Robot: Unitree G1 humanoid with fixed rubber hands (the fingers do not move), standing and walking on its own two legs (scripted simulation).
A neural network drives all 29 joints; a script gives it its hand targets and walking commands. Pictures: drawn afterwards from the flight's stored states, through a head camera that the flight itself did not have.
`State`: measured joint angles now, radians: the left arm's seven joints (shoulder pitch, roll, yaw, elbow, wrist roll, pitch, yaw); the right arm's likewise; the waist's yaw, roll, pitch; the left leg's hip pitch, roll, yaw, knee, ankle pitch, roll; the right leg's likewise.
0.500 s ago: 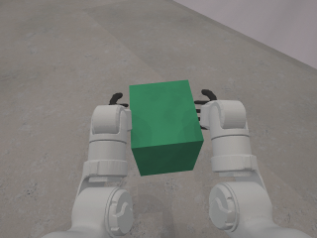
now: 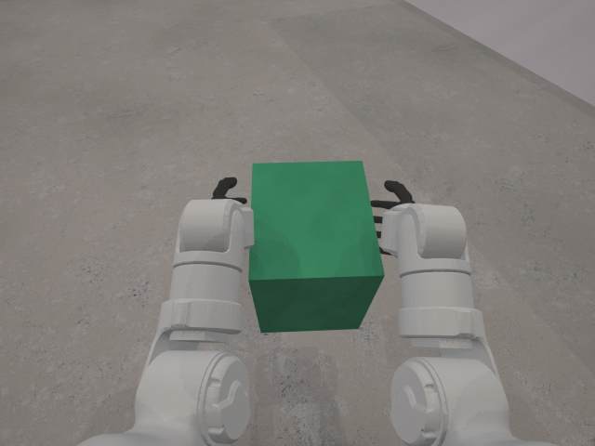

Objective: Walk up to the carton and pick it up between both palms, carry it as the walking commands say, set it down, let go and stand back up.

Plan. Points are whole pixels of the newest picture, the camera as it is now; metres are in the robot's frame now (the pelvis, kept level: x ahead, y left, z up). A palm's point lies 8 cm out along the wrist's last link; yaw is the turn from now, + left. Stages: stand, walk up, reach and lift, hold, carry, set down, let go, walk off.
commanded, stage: carry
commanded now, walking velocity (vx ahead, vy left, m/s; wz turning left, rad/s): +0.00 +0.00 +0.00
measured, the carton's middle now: (308, 251) +0.40 -0.02 +0.04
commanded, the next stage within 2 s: none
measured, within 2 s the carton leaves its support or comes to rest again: neither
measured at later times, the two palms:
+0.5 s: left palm (217, 286) +0.28 +0.09 +0.13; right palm (426, 287) +0.28 -0.14 +0.12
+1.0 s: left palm (197, 285) +0.28 +0.10 +0.14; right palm (410, 285) +0.28 -0.12 +0.13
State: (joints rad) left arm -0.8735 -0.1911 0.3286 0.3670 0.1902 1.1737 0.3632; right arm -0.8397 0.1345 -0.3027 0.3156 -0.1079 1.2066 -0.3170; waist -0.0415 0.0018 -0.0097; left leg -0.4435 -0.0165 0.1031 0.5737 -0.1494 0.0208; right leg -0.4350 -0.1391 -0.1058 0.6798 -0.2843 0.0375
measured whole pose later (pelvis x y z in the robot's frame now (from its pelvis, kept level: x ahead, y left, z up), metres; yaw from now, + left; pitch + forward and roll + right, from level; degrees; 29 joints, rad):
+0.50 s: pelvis -0.06 -0.02 +0.01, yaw -1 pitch +1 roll +0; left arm -0.75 -0.21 0.28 0.39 0.17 1.19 0.37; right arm -0.70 0.16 -0.27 0.31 -0.16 1.23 -0.27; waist 0.00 0.03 -0.10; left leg -0.46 0.04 0.08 0.52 -0.14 0.01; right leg -0.41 -0.05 -0.11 0.55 -0.18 0.00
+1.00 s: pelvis -0.02 -0.01 +0.03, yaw +0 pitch +3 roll +1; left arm -0.50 -0.23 0.15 0.09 0.12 1.24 0.40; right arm -0.44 0.21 -0.16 0.03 -0.16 1.25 -0.25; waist 0.02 -0.01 -0.15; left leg -0.45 0.05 0.11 0.61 -0.27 -0.04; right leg -0.24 -0.07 -0.14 0.30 -0.12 -0.02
